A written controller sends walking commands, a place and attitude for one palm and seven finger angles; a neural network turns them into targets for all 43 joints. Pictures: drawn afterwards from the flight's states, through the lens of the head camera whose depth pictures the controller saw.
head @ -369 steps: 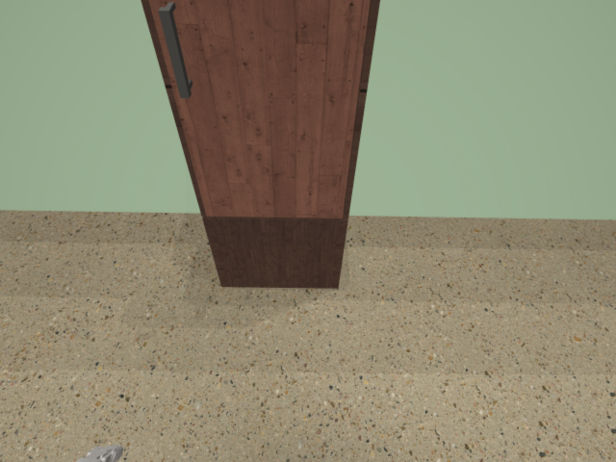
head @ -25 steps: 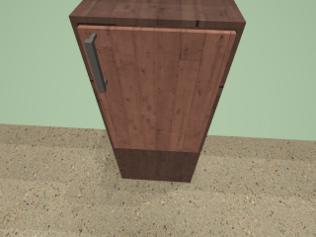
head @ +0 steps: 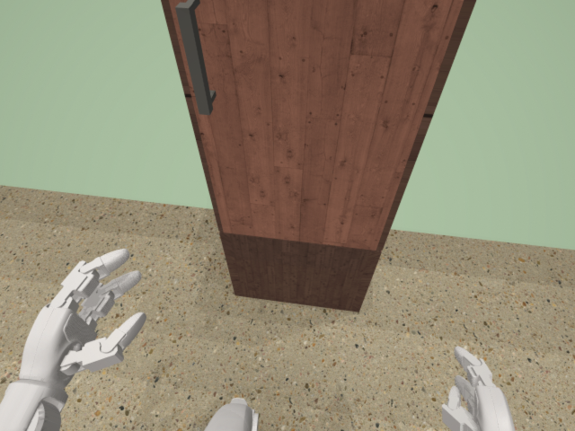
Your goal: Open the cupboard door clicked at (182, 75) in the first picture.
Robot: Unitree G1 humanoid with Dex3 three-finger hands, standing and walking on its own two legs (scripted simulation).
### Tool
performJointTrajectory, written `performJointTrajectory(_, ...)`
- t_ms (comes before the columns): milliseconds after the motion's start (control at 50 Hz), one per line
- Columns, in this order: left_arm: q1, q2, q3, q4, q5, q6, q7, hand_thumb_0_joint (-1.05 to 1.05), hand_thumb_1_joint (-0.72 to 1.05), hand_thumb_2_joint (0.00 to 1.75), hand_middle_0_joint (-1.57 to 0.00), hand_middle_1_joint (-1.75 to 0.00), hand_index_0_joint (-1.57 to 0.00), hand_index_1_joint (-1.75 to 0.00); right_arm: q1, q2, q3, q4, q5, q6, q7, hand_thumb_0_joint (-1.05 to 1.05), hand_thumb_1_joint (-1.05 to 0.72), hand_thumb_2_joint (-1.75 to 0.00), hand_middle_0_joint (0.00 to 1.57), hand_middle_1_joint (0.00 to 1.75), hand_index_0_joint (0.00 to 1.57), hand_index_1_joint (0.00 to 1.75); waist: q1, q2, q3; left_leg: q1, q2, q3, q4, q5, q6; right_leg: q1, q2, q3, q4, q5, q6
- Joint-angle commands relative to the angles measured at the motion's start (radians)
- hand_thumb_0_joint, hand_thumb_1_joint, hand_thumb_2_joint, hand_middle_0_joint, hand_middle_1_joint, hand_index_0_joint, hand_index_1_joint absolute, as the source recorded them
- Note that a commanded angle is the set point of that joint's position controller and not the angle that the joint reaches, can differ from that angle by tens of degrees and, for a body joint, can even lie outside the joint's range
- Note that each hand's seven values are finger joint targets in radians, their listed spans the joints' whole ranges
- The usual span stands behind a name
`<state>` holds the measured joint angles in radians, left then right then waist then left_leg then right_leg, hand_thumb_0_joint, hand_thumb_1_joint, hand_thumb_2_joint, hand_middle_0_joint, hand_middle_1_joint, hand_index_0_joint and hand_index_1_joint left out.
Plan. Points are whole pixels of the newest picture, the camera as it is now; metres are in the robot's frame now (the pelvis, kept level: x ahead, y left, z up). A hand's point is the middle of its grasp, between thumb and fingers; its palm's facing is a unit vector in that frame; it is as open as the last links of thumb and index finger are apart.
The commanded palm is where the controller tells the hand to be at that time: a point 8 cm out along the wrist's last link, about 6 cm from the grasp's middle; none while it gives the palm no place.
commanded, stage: raise the hand with hooked fingers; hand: left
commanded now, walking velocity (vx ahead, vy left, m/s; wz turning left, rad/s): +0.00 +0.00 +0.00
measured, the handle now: (200, 58) +0.60 +0.20 +0.21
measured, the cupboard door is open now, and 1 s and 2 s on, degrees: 0 0 0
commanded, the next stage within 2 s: move the hooked fingers beside the handle in 1.56 s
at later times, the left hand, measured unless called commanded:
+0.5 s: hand (63, 264) +0.26 +0.29 +0.13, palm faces -0.02 -1.00 -0.05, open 12.3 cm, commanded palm +0.23 +0.34 +0.15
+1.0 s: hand (20, 194) +0.29 +0.31 +0.21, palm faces +0.02 -1.00 -0.07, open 13.9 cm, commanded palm +0.26 +0.35 +0.23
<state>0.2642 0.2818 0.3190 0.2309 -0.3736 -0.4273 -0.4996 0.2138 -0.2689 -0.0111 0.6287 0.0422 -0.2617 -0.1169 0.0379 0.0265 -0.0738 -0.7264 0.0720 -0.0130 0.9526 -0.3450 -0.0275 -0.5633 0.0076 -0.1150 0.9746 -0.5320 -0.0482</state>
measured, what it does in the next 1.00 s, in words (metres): rises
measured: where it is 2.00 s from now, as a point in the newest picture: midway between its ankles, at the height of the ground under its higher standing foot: outside the picture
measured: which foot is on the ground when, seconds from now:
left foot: down 0.00-1.00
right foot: down 0.00-1.00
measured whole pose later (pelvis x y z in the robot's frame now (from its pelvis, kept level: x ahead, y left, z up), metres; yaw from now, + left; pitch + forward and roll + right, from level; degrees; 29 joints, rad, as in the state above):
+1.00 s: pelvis +0.01 +0.03 +0.05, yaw +0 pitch -2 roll -2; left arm -0.13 0.48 0.42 0.22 -0.34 0.08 -0.47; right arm 0.24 -0.26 0.09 0.62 0.08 -0.23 -0.12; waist 0.04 0.05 0.00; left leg -0.32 0.03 0.02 0.53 -0.17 0.01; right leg -0.14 -0.01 -0.10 0.48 -0.30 0.00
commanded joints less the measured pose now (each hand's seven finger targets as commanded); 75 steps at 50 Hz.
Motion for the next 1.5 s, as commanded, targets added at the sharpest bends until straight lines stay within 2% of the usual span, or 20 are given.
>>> performJointTrajectory(0, -0.164, 0.264, 0.1, -0.194, -0.018, 0.024, 0.009, 0.0, 0.25, 0.62, -0.25, -0.72, -0.25, -0.72, -0.033, -0.126, -0.033, -0.149, 0.008, -0.069, -0.016, 0.0, -0.9, -0.9, 0.2, 0.3, 0.2, 0.3, -0.035, -0.005, -0.102, 0.227, -0.049, -0.014, -0.154, 0.055, 0.07, -0.021, -0.024, 0.202, -0.356, 0.089, 0.073)
performJointTrajectory(100, -0.1, 0.275, 0.153, -0.203, -0.038, 0.086, 0.045, 0.0, 0.13, 0.57, -0.25, -0.8, -0.25, -0.8, -0.04, -0.114, -0.025, -0.17, 0.008, -0.076, 0.005, 0.0, -0.9, -0.9, 0.2, 0.3, 0.2, 0.3, 0.005, 0.0, -0.119, 0.285, -0.054, -0.011, -0.231, 0.104, 0.062, 0.057, -0.01, 0.145, -0.37, 0.162, 0.062)
performJointTrajectory(180, -0.121, 0.255, 0.13, -0.254, -0.032, 0.099, 0.066, 0.0, 0.04, 0.53, -0.26, -0.86, -0.26, -0.86, -0.024, -0.118, -0.022, -0.173, 0.011, -0.084, 0.013, 0.0, -0.9, -0.9, 0.2, 0.3, 0.2, 0.3, -0.011, 0.029, -0.119, 0.343, -0.054, -0.001, -0.274, 0.1, 0.062, 0.049, 0.005, 0.102, -0.382, 0.182, 0.058)
performJointTrajectory(220, -0.159, 0.256, 0.117, -0.272, -0.03, 0.109, 0.067, 0.0, -0.01, 0.51, -0.27, -0.88, -0.27, -0.88, -0.019, -0.127, -0.021, -0.177, 0.011, -0.09, 0.014, 0.0, -0.9, -0.9, 0.2, 0.3, 0.2, 0.3, -0.017, 0.007, -0.112, 0.362, -0.054, -0.008, -0.296, 0.097, 0.064, 0.052, 0.014, 0.087, -0.386, 0.191, 0.054)
performJointTrajectory(280, -0.212, 0.27, 0.117, -0.314, -0.018, 0.123, 0.077, 0.0, -0.08, 0.48, -0.27, -0.93, -0.27, -0.93, -0.013, -0.129, -0.018, -0.168, 0.014, -0.1, 0.011, 0.0, -0.9, -0.9, 0.2, 0.3, 0.2, 0.3, -0.024, 0.064, -0.139, 0.422, -0.051, -0.014, -0.324, 0.086, 0.062, 0.06, 0.02, 0.061, -0.385, 0.198, 0.047)
performJointTrajectory(320, -0.256, 0.295, 0.131, -0.335, -0.014, 0.138, 0.08, 0.0, -0.13, 0.46, -0.27, -0.96, -0.27, -0.96, -0.012, -0.134, -0.014, -0.168, 0.013, -0.102, 0.009, 0.0, -0.9, -0.9, 0.2, 0.3, 0.2, 0.3, -0.022, 0.046, -0.156, 0.445, -0.049, -0.025, -0.343, 0.102, 0.061, 0.086, 0.025, 0.052, -0.388, 0.22, 0.042)
performJointTrajectory(360, -0.253, 0.281, 0.124, -0.338, -0.01, 0.156, 0.082, 0.0, -0.17, 0.44, -0.28, -0.99, -0.28, -0.99, -0.019, -0.13, -0.01, -0.165, 0.014, -0.103, 0.007, 0.0, -0.9, -0.9, 0.2, 0.3, 0.2, 0.3, -0.02, 0.081, -0.148, 0.473, -0.047, -0.029, -0.361, 0.1, 0.059, 0.088, 0.026, 0.043, -0.396, 0.231, 0.04)
performJointTrajectory(480, -0.349, 0.301, 0.122, -0.35, 0.007, 0.239, 0.091, 0.0, -0.31, 0.38, -0.29, -1.08, -0.29, -1.08, -0.036, -0.129, 0.005, -0.169, 0.018, -0.093, 0.001, 0.0, -0.9, -0.9, 0.2, 0.3, 0.2, 0.3, -0.015, 0.101, -0.121, 0.525, -0.039, -0.062, -0.434, 0.06, 0.047, 0.129, 0.032, 0.024, -0.426, 0.235, 0.034)
performJointTrajectory(640, -0.491, 0.345, 0.14, -0.32, 0.013, 0.349, 0.073, 0.0, -0.5, 0.3, -0.3, -1.2, -0.3, -1.2, -0.06, -0.124, 0.029, -0.18, 0.024, -0.059, -0.01, 0.0, -0.9, -0.9, 0.2, 0.3, 0.2, 0.3, -0.012, 0.103, -0.094, 0.578, -0.043, -0.07, -0.495, 0.056, 0.043, 0.189, 0.035, 0.026, -0.495, 0.256, 0.029)
performJointTrajectory(720, -0.567, 0.38, 0.153, -0.323, 0.016, 0.378, 0.066, 0.0, -0.5, 0.3, -0.3, -1.2, -0.3, -1.2, -0.071, -0.122, 0.037, -0.183, 0.026, -0.048, -0.014, 0.0, -0.9, -0.9, 0.2, 0.3, 0.2, 0.3, -0.012, 0.123, -0.106, 0.613, -0.049, -0.07, -0.511, 0.064, 0.043, 0.219, 0.036, 0.032, -0.526, 0.266, 0.026)
performJointTrajectory(740, -0.571, 0.387, 0.161, -0.296, 0.015, 0.387, 0.064, 0.0, -0.5, 0.3, -0.3, -1.2, -0.3, -1.2, -0.069, -0.121, 0.039, -0.18, 0.026, -0.045, -0.016, 0.0, -0.9, -0.9, 0.2, 0.3, 0.2, 0.3, -0.013, 0.084, -0.097, 0.609, -0.049, -0.07, -0.516, 0.064, 0.044, 0.223, 0.037, 0.029, -0.536, 0.266, 0.028)
performJointTrajectory(780, -0.61, 0.401, 0.159, -0.294, 0.019, 0.4, 0.056, 0.0, -0.5, 0.3, -0.3, -1.2, -0.3, -1.2, -0.076, -0.122, 0.041, -0.179, 0.029, -0.04, -0.018, 0.0, -0.9, -0.9, 0.2, 0.3, 0.2, 0.3, -0.014, 0.108, -0.096, 0.623, -0.052, -0.067, -0.523, 0.064, 0.045, 0.225, 0.035, 0.033, -0.548, 0.265, 0.027)
performJointTrajectory(1040, -0.775, 0.528, 0.231, -0.186, 0.006, 0.468, 0.004, 0.0, -0.5, 0.3, -0.3, -1.2, -0.3, -1.2, -0.087, -0.124, 0.047, -0.176, 0.043, -0.026, -0.015, 0.0, -0.9, -0.9, 0.2, 0.3, 0.2, 0.3, -0.002, 0.09, -0.115, 0.651, -0.079, -0.028, -0.512, 0.188, 0.059, 0.289, 0.025, 0.059, -0.611, 0.36, 0.031)
performJointTrajectory(1100, -0.67, 0.478, 0.21, -0.069, -0.01, 0.494, -0.019, 0.0, -0.5, 0.3, -0.3, -1.2, -0.3, -1.2, -0.075, -0.128, 0.04, -0.177, 0.047, -0.016, -0.005, 0.0, -0.9, -0.9, 0.2, 0.3, 0.2, 0.3, 0.002, -0.013, -0.088, 0.608, -0.082, -0.01, -0.49, 0.213, 0.065, 0.294, 0.017, 0.074, -0.608, 0.41, 0.044)
performJointTrajectory(1120, -0.672, 0.476, 0.207, -0.071, -0.014, 0.499, -0.028, 0.0, -0.5, 0.3, -0.3, -1.2, -0.3, -1.2, -0.079, -0.132, 0.037, -0.179, 0.051, -0.014, 0.0, 0.0, -0.9, -0.9, 0.2, 0.3, 0.2, 0.3, 0.0, -0.017, -0.09, 0.602, -0.083, -0.005, -0.481, 0.218, 0.066, 0.284, 0.011, 0.086, -0.602, 0.432, 0.053)
performJointTrajectory(1280, -0.737, 0.532, 0.265, -0.198, -0.005, 0.451, 0.012, 0.0, -0.5, 0.3, -0.3, -1.2, -0.3, -1.2, -0.084, -0.124, 0.03, -0.198, 0.045, -0.012, 0.001, 0.0, -0.9, -0.9, 0.2, 0.3, 0.2, 0.3, 0.008, 0.067, -0.159, 0.634, -0.086, 0.007, -0.458, 0.264, 0.066, 0.304, 0.009, 0.09, -0.571, 0.484, 0.054)
performJointTrajectory(1300, -0.728, 0.538, 0.274, -0.199, -0.012, 0.446, 0.017, 0.0, -0.5, 0.3, -0.3, -1.2, -0.3, -1.2, -0.083, -0.125, 0.03, -0.193, 0.044, -0.01, 0.0, 0.0, -0.9, -0.9, 0.2, 0.3, 0.2, 0.3, 0.009, 0.012, -0.151, 0.622, -0.085, 0.008, -0.45, 0.277, 0.07, 0.317, 0.004, 0.1, -0.571, 0.513, 0.065)
performJointTrajectory(1340, -0.75, 0.524, 0.26, -0.207, -0.004, 0.446, 0.02, 0.0, -0.5, 0.3, -0.3, -1.2, -0.3, -1.2, -0.088, -0.122, 0.03, -0.19, 0.045, -0.009, -0.003, 0.0, -0.9, -0.9, 0.2, 0.3, 0.2, 0.3, 0.005, 0.071, -0.149, 0.63, -0.085, 0.012, -0.452, 0.276, 0.068, 0.307, 0.002, 0.103, -0.566, 0.525, 0.065)
performJointTrajectory(1400, -0.735, 0.497, 0.237, -0.159, -0.005, 0.464, 0.017, 0.0, -0.5, 0.3, -0.3, -1.2, -0.3, -1.2, -0.086, -0.123, 0.029, -0.189, 0.049, 0.0, -0.008, 0.0, -0.9, -0.9, 0.2, 0.3, 0.2, 0.3, 0.001, 0.025, -0.112, 0.613, -0.083, 0.015, -0.447, 0.255, 0.069, 0.29, 0.001, 0.113, -0.577, 0.505, 0.079)
performJointTrajectory(1480, -0.743, 0.491, 0.225, -0.157, -0.004, 0.477, 0.006, 0.0, -0.5, 0.3, -0.3, -1.2, -0.3, -1.2, -0.092, -0.126, 0.03, -0.194, 0.052, 0.006, -0.01, 0.0, -0.9, -0.9, 0.2, 0.3, 0.2, 0.3, -0.001, 0.025, -0.135, 0.621, -0.083, 0.009, -0.448, 0.262, 0.069, 0.289, 0.001, 0.107, -0.566, 0.518, 0.076)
